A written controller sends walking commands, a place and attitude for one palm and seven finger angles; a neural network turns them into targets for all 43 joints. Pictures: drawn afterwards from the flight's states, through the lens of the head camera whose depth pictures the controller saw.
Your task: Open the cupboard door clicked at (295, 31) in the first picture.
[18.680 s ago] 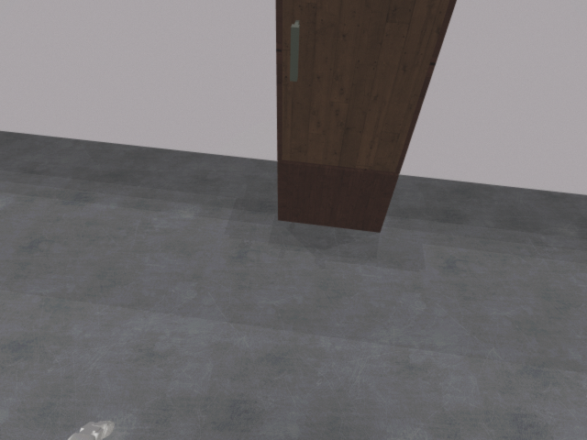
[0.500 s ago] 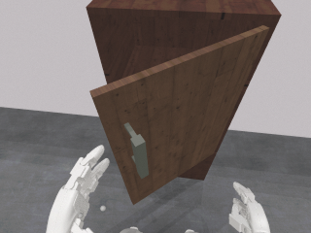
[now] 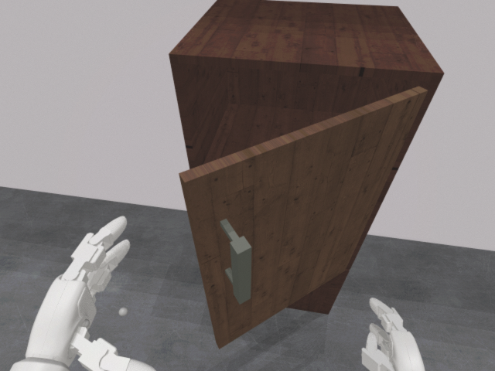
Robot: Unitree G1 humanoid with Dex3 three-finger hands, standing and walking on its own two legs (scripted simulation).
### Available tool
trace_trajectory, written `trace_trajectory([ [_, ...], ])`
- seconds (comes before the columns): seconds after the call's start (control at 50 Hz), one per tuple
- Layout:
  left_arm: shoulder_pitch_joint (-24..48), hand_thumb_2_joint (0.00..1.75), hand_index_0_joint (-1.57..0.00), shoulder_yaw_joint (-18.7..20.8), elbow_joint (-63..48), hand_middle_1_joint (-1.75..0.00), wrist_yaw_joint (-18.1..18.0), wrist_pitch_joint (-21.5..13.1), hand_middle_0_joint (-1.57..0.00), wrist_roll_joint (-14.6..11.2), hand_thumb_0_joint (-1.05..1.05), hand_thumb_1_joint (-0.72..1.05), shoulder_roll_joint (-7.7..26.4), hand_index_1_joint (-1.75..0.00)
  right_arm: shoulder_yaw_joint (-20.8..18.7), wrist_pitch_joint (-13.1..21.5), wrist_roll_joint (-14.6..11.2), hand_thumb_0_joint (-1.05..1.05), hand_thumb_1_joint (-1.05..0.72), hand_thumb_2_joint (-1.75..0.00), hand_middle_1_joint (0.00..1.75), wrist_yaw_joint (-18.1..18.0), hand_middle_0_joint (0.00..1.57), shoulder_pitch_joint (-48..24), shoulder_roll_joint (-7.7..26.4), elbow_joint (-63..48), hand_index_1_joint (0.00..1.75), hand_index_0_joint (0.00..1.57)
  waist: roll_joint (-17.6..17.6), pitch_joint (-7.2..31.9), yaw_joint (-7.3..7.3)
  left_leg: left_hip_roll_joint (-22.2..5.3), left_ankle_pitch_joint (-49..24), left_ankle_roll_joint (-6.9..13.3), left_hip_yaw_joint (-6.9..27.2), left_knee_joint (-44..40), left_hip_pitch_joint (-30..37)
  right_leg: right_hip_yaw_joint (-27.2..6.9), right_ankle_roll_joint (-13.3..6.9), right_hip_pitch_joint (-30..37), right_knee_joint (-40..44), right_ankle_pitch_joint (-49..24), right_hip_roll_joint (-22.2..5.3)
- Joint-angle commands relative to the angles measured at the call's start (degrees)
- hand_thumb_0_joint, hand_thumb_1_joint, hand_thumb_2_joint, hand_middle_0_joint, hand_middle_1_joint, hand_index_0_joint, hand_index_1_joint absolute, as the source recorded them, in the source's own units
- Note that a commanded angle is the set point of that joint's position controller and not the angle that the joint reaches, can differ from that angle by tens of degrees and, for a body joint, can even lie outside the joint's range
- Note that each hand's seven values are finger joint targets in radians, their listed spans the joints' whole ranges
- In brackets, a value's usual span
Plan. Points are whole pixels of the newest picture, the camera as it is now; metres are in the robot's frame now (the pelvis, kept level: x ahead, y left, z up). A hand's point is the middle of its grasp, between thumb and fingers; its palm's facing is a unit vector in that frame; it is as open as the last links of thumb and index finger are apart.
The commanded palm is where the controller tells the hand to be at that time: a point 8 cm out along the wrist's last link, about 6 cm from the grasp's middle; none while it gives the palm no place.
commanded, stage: draw the hand back to the body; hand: left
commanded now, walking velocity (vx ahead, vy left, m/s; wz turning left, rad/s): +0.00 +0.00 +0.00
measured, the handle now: (234, 263) +0.27 +0.05 +0.07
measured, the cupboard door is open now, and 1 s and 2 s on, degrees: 40 40 40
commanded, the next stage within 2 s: step back with the hand held close in 1.00 s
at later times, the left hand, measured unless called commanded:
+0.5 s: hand (52, 260) +0.19 +0.24 +0.18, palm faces +0.38 -0.84 -0.38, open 10.6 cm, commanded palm +0.14 +0.29 +0.20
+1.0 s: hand (46, 251) +0.19 +0.24 +0.20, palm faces +0.43 -0.82 -0.38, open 7.5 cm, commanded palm +0.14 +0.28 +0.21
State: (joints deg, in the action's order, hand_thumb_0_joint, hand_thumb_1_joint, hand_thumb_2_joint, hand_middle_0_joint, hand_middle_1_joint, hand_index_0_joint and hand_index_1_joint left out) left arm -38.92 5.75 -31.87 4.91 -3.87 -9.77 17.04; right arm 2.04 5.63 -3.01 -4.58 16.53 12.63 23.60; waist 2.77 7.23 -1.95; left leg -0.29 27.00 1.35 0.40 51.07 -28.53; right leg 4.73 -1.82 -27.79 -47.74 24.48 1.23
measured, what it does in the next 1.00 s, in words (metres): stands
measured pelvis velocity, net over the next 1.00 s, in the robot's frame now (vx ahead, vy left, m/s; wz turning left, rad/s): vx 0.00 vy -0.01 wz -0.01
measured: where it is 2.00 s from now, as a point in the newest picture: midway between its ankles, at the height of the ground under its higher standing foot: outside the picture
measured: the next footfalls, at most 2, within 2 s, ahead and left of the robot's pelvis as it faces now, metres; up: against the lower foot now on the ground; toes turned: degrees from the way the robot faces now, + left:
none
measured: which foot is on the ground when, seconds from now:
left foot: down 0.00-1.00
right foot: down 0.00-1.00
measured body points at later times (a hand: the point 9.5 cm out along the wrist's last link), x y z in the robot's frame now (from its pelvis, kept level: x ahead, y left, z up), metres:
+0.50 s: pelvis +0.01 +0.00 +0.04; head -0.01 -0.01 +0.49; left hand +0.17 +0.28 +0.20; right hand +0.20 -0.21 -0.04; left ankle -0.01 +0.10 -0.70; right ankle +0.00 -0.10 -0.70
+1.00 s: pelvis +0.00 -0.01 +0.04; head -0.02 -0.03 +0.49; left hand +0.16 +0.28 +0.22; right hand +0.19 -0.24 -0.04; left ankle -0.01 +0.10 -0.70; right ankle +0.00 -0.10 -0.70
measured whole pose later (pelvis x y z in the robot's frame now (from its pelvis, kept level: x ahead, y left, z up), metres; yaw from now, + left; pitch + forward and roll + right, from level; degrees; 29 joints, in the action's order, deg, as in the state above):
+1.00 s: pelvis +0.00 -0.01 +0.04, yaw -1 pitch -5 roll +0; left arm -27.9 18.3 -23.4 -6.7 -4.0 -4.5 19.2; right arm 1.0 5.5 -0.7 -4.2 11.2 13.0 36.3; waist 3.6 -1.2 -3.4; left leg -0.3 14.8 0.5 -0.9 24.4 -4.7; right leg 3.1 -2.4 -5.1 -22.8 13.0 2.0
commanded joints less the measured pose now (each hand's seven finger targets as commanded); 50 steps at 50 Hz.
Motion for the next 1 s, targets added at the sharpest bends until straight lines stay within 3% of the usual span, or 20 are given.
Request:
trace_trajectory([
  [0.0, -0.16, 0.45, -0.16, 3.88, -13.30, -0.30, -9.37, -0.08, -0.16, 5.52, 0.00, -0.15, 5.25, -0.30, -1.71, 2.68, 0.77, 0.00, -0.90, -0.90, 0.30, -1.85, 0.20, -6.35, 4.99, -8.79, 0.30, 0.20, 0.26, -1.17, -0.65, -0.63, -13.63, 0.01, 2.36, -13.42, 4.15, -3.23, -0.02, 6.12, 13.16, -10.57, -1.19],
  [0.12, 4.83, 0.54, -0.17, 5.98, -12.54, -0.30, -12.25, -0.08, -0.17, 7.05, 0.00, 0.06, 7.36, -0.30, -1.00, 3.35, 1.63, 0.00, -0.90, -0.90, 0.30, -2.32, 0.20, -8.15, 5.46, -5.98, 0.30, 0.20, 1.57, -2.99, -0.51, -0.79, -14.06, 0.08, 2.77, -19.26, 9.80, -2.81, 0.08, 10.60, 17.16, -10.67, -1.47],
  [0.18, 5.81, 0.58, -0.17, 7.54, -11.77, -0.30, -12.61, -0.41, -0.17, 7.05, 0.00, 0.17, 7.84, -0.30, -0.94, 3.89, 1.79, 0.00, -0.90, -0.90, 0.30, -2.04, 0.20, -8.87, 5.48, -4.40, 0.30, 0.20, 0.56, -2.78, -0.79, -0.88, -16.88, -0.04, 2.77, -21.56, 12.33, -2.72, 0.11, 13.52, 18.57, -13.05, -1.40],
  [0.22, 6.29, 0.62, -0.18, 8.51, -11.61, -0.30, -12.74, -0.59, -0.18, 7.10, 0.00, 0.23, 8.20, -0.30, -0.90, 4.23, 1.88, 0.00, -0.90, -0.90, 0.30, -1.81, 0.20, -9.45, 5.60, -3.28, 0.30, 0.20, 3.35, -2.49, -1.05, -1.18, -21.04, -0.48, 3.10, -23.08, 14.46, -2.54, 0.06, 15.41, 19.05, -15.13, -1.54],
  [0.32, 8.20, 0.69, -0.18, 11.61, -8.48, -0.30, -12.76, -0.90, -0.18, 6.67, 0.00, 0.41, 9.09, -0.30, -1.27, 4.24, 2.27, 0.00, -0.90, -0.90, 0.30, -1.28, 0.20, -10.89, 6.01, -1.36, 0.30, 0.20, -1.51, -4.06, -1.38, -1.46, -22.56, -0.56, 2.93, -26.22, 16.06, -2.32, 0.22, 18.64, 21.69, -16.93, -1.25],
  [0.42, 10.84, 0.76, -0.19, 14.95, -7.82, -0.30, -12.73, -1.49, -0.19, 6.44, 0.00, 0.58, 10.66, -0.30, -1.67, 3.84, 2.35, 0.00, -0.90, -0.90, 0.30, -0.82, 0.20, -11.60, 6.11, 0.09, 0.30, 0.20, 1.63, -4.06, -1.65, -1.35, -24.67, -0.71, 1.88, -27.85, 18.26, -2.93, 0.18, 20.77, 23.65, -19.11, -1.31],
  [0.48, 12.77, 0.81, -0.19, 17.10, -7.25, -0.30, -12.87, -1.94, -0.19, 6.14, 0.00, 0.69, 11.92, -0.30, -1.79, 3.73, 2.41, 0.00, -0.90, -0.90, 0.30, -0.54, 0.20, -11.89, 6.13, 0.86, 0.30, 0.20, 0.67, -3.68, -1.77, -1.07, -24.86, -0.48, 1.62, -28.36, 19.11, -3.07, 0.20, 21.74, 24.70, -19.90, -1.23],
  [0.5, 13.45, 0.82, -0.19, 18.30, -6.70, -0.30, -13.00, -2.00, -0.19, 6.26, 0.00, 0.73, 13.02, -0.30, -1.95, 3.70, 2.39, 0.00, -0.90, -0.90, 0.30, -0.62, 0.20, -12.17, 6.35, 1.24, 0.30, 0.20, 2.11, -3.75, -1.99, -1.08, -25.44, -0.46, 1.47, -28.62, 19.48, -3.21, 0.07, 22.35, 25.06, -20.53, -1.31],
  [0.54, 14.40, 0.86, -0.20, 18.71, -5.86, -0.30, -12.92, -2.17, -0.20, 5.89, 0.00, 0.80, 12.54, -0.30, -2.03, 3.41, 2.39, 0.00, -0.90, -0.90, 0.30, -0.48, 0.20, -12.20, 6.18, 1.48, 0.30, 0.20, 0.67, -4.06, -1.78, -1.04, -25.68, -0.39, 1.21, -28.89, 19.96, -3.22, 0.22, 22.39, 25.52, -20.97, -1.25],
  [0.6, 17.02, 0.90, -0.20, 21.26, -5.11, -0.30, -13.16, -2.62, -0.20, 5.74, 0.00, 0.90, 14.67, -0.30, -2.27, 3.35, 2.29, 0.00, -0.90, -0.90, 0.30, -0.50, 0.20, -12.76, 6.38, 2.28, 0.30, 0.20, 3.01, -4.68, -1.98, -0.81, -24.94, -0.23, 0.76, -29.34, 20.35, -3.59, 0.11, 22.85, 26.58, -20.97, -1.42],
  [0.66, 14.76, 0.90, -0.20, 18.16, -3.02, -0.30, -12.42, -2.52, -0.20, 5.41, 0.00, 0.90, 11.16, -0.30, -2.58, 3.00, 2.23, 0.00, -0.90, -0.90, 0.30, -0.02, 0.20, -12.86, 6.42, 2.20, 0.30, 0.20, -0.12, -4.83, -1.67, -0.81, -25.26, 0.13, 0.27, -29.41, 21.07, -3.62, 0.56, 22.64, 27.00, -21.36, -1.38],
  [0.78, 15.58, 0.90, -0.20, 19.49, -4.26, -0.30, -12.45, -3.23, -0.20, 5.52, 0.00, 0.90, 13.09, -0.30, -2.91, 2.75, 2.36, 0.00, -0.90, -0.90, 0.30, 0.05, 0.20, -13.53, 6.36, 2.35, 0.30, 0.20, -0.57, -3.75, -1.94, -0.47, -24.44, 0.54, -0.17, -29.47, 21.62, -4.32, 0.68, 23.56, 28.03, -21.58, -1.49],
  [0.8, 16.31, 0.90, -0.20, 20.31, -4.76, -0.30, -12.59, -3.38, -0.20, 5.76, 0.00, 0.90, 14.35, -0.30, -2.98, 2.90, 2.31, 0.00, -0.90, -0.90, 0.30, -0.18, 0.20, -13.70, 6.46, 2.62, 0.30, 0.20, 1.42, -3.77, -2.08, -0.42, -24.82, 0.51, -0.33, -29.36, 22.10, -4.39, 0.54, 23.61, 28.23, -21.98, -1.55],
  [0.82, 16.82, 0.90, -0.20, 19.89, -5.57, -0.30, -12.65, -3.56, -0.20, 5.76, 0.00, 0.90, 13.74, -0.30, -2.81, 3.03, 2.38, 0.00, -0.90, -0.90, 0.30, -0.14, 0.20, -13.54, 6.15, 2.60, 0.30, 0.20, 2.59, -3.28, -1.87, -0.32, -24.58, 0.33, -0.06, -29.66, 22.24, -4.32, 0.46, 23.89, 27.99, -21.63, -1.68],
  [0.98, 15.85, 0.90, -0.20, 19.20, -2.83, -0.30, -12.44, -3.90, -0.20, 5.42, 0.00, 0.90, 12.46, -0.30, -3.03, 3.40, 2.19, 0.00, -0.90, -0.90, 0.30, -0.23, 0.20, -13.91, 5.82, 3.25, 0.30, 0.20, 0.46, -5.89, -1.71, -0.24, -21.78, 0.64, -0.81, -29.82, 22.55, -4.96, 0.85, 22.12, 30.13, -18.48, -1.58],
])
